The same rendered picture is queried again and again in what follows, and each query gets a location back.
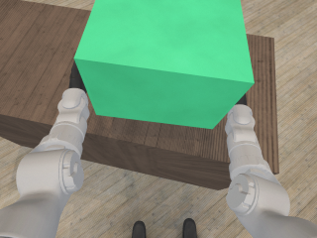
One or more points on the robot left upper arm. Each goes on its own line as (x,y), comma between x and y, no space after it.
(46,180)

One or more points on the pedestal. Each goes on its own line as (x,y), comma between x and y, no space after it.
(38,43)

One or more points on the robot right hand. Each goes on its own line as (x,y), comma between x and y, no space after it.
(243,100)

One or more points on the robot left hand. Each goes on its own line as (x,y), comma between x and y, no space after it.
(75,80)

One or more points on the robot foot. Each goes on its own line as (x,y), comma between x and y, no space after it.
(139,230)
(189,228)

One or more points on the left robot forearm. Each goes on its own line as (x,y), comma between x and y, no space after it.
(70,126)

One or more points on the robot right foot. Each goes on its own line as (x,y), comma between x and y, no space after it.
(189,228)

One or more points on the right robot forearm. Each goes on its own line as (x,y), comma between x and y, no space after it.
(243,146)

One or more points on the carton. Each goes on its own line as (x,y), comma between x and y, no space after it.
(179,62)

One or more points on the robot left foot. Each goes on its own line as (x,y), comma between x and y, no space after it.
(139,230)

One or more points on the robot right upper arm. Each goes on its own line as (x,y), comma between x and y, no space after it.
(262,206)

